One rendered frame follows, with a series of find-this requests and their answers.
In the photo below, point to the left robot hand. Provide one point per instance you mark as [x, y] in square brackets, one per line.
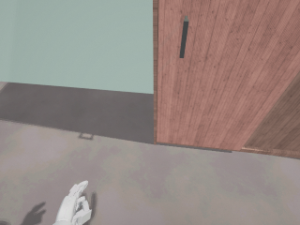
[69, 208]

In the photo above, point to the wardrobe door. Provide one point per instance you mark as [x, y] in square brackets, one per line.
[280, 128]
[239, 58]

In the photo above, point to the handle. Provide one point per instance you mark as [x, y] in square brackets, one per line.
[184, 37]

